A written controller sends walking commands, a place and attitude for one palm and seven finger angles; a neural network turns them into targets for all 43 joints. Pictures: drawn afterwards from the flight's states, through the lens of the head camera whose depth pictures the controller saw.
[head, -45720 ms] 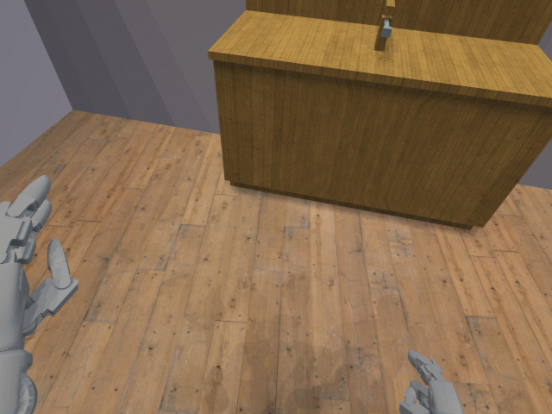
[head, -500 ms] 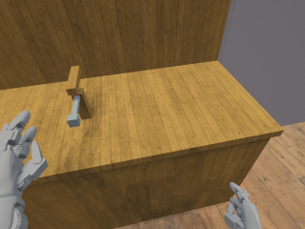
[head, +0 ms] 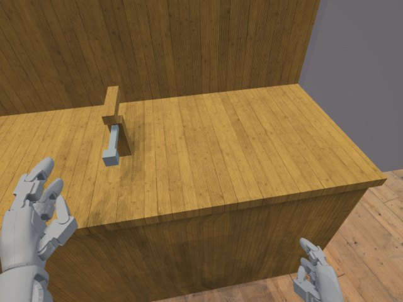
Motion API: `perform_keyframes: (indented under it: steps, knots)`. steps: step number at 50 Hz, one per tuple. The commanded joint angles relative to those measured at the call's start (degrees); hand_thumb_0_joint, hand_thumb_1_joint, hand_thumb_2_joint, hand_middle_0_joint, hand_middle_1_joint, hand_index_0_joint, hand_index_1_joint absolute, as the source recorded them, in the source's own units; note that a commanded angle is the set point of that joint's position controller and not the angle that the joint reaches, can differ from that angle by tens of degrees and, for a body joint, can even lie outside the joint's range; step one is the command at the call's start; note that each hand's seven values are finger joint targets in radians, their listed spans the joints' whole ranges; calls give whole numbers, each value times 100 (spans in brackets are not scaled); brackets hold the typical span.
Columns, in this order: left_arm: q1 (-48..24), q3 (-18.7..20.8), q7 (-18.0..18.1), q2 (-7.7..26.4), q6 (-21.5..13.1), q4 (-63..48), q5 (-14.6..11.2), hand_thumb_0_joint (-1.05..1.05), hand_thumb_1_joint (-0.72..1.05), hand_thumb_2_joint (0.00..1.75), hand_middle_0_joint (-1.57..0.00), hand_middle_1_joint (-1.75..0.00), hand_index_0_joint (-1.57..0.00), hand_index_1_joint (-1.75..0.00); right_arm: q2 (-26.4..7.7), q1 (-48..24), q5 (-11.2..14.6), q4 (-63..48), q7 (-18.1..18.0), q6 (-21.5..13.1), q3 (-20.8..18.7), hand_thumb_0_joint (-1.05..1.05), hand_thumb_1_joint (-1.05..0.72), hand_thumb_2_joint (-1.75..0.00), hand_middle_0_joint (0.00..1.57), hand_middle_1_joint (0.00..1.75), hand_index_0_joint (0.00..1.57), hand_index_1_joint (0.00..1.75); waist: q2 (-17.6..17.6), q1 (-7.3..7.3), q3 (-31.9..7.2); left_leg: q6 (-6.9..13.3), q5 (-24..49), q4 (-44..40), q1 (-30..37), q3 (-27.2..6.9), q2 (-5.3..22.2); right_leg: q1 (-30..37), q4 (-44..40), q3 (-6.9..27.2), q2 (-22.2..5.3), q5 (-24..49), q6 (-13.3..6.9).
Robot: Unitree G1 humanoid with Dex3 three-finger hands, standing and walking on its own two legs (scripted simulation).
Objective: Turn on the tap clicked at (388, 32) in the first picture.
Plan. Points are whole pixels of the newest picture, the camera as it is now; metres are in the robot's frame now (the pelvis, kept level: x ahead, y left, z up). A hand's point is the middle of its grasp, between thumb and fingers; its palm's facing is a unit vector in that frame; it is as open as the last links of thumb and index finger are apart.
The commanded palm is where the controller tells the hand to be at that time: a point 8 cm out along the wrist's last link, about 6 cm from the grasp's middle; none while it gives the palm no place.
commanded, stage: turn the palm inward beside the body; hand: left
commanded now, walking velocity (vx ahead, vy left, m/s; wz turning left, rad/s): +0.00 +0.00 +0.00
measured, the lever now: (111, 157) +0.37 +0.26 +0.10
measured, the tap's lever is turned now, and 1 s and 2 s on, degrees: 0 0 0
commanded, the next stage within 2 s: reach beside the lever's end, fingers flat in 0.48 s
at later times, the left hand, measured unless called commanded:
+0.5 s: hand (82, 217) +0.19 +0.21 +0.16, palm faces +0.47 -0.87 -0.12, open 7.4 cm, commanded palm +0.14 +0.26 +0.16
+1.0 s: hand (86, 203) +0.22 +0.23 +0.15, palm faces +0.49 -0.87 -0.11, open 7.4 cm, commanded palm +0.17 +0.27 +0.15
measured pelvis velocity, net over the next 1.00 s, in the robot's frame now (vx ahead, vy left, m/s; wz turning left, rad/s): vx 0.01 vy -0.02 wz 0.00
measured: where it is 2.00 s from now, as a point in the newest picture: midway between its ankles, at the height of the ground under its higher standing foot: outside the picture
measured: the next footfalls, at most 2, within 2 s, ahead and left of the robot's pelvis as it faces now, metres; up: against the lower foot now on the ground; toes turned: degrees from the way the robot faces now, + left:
none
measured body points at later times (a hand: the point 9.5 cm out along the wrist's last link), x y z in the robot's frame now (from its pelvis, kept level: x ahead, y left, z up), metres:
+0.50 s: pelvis +0.01 -0.01 +0.00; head -0.02 -0.04 +0.45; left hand +0.16 +0.26 +0.17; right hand +0.22 -0.23 -0.06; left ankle +0.02 +0.12 -0.72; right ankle +0.03 -0.07 -0.72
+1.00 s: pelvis +0.01 -0.02 +0.00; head -0.01 -0.05 +0.45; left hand +0.19 +0.27 +0.15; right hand +0.21 -0.24 -0.07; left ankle +0.02 +0.12 -0.72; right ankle +0.03 -0.07 -0.72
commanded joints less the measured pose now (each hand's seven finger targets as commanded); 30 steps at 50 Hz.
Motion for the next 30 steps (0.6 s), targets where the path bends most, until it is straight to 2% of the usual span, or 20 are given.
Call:
perform_keyframes:
  steps: [1, 4, 6, 7, 8, 9, 10, 12, 14, 15, 18, 19, 20, 23, 24, 25, 27, 28, 30]
  knots:
    - [-545, 526, 56, 722, -345, -1327, 25, 0, 90, 90, -20, -30, -20, -30, -590, -909, -15, -964, -43, -381, -220, 0, -90, -90, 20, 30, 20, 30, -126, -27, -262, 137, 314, -800, -90, -164, 123, 159, -866, 354, -240, 49, 283]
    - [-548, 632, 46, 810, -272, -1331, -5, 0, 90, 90, -20, -30, -20, -30, -592, -947, 3, -913, -55, -401, -230, 0, -90, -90, 20, 30, 20, 30, 59, 8, -312, 133, 466, -772, -8, -135, 112, 231, -910, 395, -252, 180, 276]
    - [-507, 526, 30, 696, -213, -1297, -20, 0, 90, 90, -20, -30, -20, -30, -593, -900, -14, -940, -54, -381, -231, 0, -90, -90, 20, 30, 20, 30, -153, -14, -329, 146, 550, -767, -9, -123, 115, 262, -915, 382, -252, 282, 292]
    - [-493, 529, 14, 691, -178, -1243, -37, 0, 90, 90, -20, -30, -20, -30, -602, -898, -16, -933, -53, -366, -232, 0, -90, -90, 20, 30, 20, 30, -89, -7, -316, 151, 563, -755, -22, -102, 114, 266, -938, 400, -262, 294, 301]
    - [-509, 516, 0, 695, -176, -1256, -31, 0, 90, 90, -20, -30, -20, -30, -604, -876, -15, -922, -49, -364, -231, 0, -90, -90, 20, 30, 20, 30, -200, -18, -297, 147, 593, -767, -19, -107, 117, 293, -935, 391, -259, 333, 301]
    - [-487, 644, 23, 795, -173, -1293, -11, 0, 90, 90, -20, -30, -20, -30, -596, -925, 0, -920, -51, -359, -233, 0, -90, -90, 20, 30, 20, 30, -34, 28, -318, 132, 619, -783, -2, -110, 110, 324, -931, 401, -254, 340, 286]
    - [-509, 527, 25, 679, -181, -1333, -8, 0, 90, 90, -20, -30, -20, -30, -574, -886, -6, -934, -46, -346, -236, 0, -90, -90, 20, 30, 20, 30, -50, 1, -362, 141, 665, -759, 29, -87, 103, 324, -932, 412, -264, 406, 293]
    - [-453, 581, 36, 717, -188, -1309, -41, 0, 90, 90, -20, -30, -20, -30, -593, -886, -25, -948, -42, -346, -255, 0, -90, -90, 20, 30, 20, 30, -194, 11, -435, 159, 742, -719, 33, -67, 105, 382, -944, 433, -268, 514, 310]
    - [-482, 626, 55, 774, -216, -1306, 2, 0, 90, 90, -20, -30, -20, -30, -580, -884, 1, -910, -35, -335, -243, 0, -90, -90, 20, 30, 20, 30, -49, 14, -326, 146, 767, -727, 40, -74, 100, 361, -952, 434, -266, 525, 290]
    - [-474, 528, 49, 673, -234, -1311, 7, 0, 90, 90, -20, -30, -20, -30, -578, -852, -10, -933, -25, -328, -251, 0, -90, -90, 20, 30, 20, 30, -88, -3, -352, 145, 760, -724, 43, -55, 101, 350, -944, 435, -274, 547, 299]
    - [-488, 531, 52, 719, -273, -1300, -6, 0, 90, 90, -20, -30, -20, -30, -595, -849, -19, -939, -26, -335, -256, 0, -90, -90, 20, 30, 20, 30, -155, -5, -340, 159, 700, -715, -5, -59, 95, 364, -965, 458, -280, 484, 313]
    - [-460, 634, 71, 800, -260, -1270, 12, 0, 90, 90, -20, -30, -20, -30, -583, -887, -5, -920, -34, -321, -252, 0, -90, -90, 20, 30, 20, 30, -43, 19, -294, 166, 642, -713, 6, -56, 87, 343, -1018, 484, -277, 387, 307]
    - [-506, 487, 67, 659, -268, -1309, 14, 0, 90, 90, -20, -30, -20, -30, -570, -862, -5, -940, -32, -317, -248, 0, -90, -90, 20, 30, 20, 30, -30, -17, -317, 164, 600, -718, 13, -41, 78, 346, -1020, 493, -293, 350, 311]
    - [-477, 540, 64, 709, -298, -1266, -30, 0, 90, 90, -20, -30, -20, -30, -595, -860, -21, -940, -28, -336, -264, 0, -90, -90, 20, 30, 20, 30, -264, -10, -309, 188, 646, -667, -40, -35, 84, 403, -1055, 550, -313, 459, 338]
    - [-466, 608, 68, 779, -302, -1254, -12, 0, 90, 90, -20, -30, -20, -30, -590, -892, -4, -905, -35, -332, -266, 0, -90, -90, 20, 30, 20, 30, -190, -8, -306, 194, 627, -652, 0, -32, 82, 382, -1093, 559, -303, 392, 334]
    - [-476, 508, 58, 664, -306, -1254, -27, 0, 90, 90, -20, -30, -20, -30, -573, -874, -5, -920, -29, -328, -263, 0, -90, -90, 20, 30, 20, 30, -116, -21, -311, 186, 629, -649, -13, -21, 76, 389, -1094, 592, -326, 415, 335]
    - [-445, 537, 55, 702, -312, -1213, -49, 0, 90, 90, -20, -30, -20, -30, -593, -857, -17, -925, -31, -329, -274, 0, -90, -90, 20, 30, 20, 30, -242, -18, -337, 196, 633, -611, -67, -9, 77, 436, -1120, 639, -345, 425, 358]
    - [-443, 557, 44, 714, -301, -1138, -69, 0, 90, 90, -20, -30, -20, -30, -592, -839, -14, -914, -38, -320, -273, 0, -90, -90, 20, 30, 20, 30, -416, -18, -291, 201, 587, -606, -125, -13, 81, 443, -1155, 665, -349, 342, 377]
    - [-622, 547, 63, 734, -296, -1147, -38, 0, 90, 90, -20, -30, -20, -30, -575, -895, 13, -887, -44, -311, -269, 0, -90, -90, 20, 30, 20, 30, -129, -50, -217, 197, 510, -588, -85, -3, 73, 356, -1228, 736, -377, 176, 361]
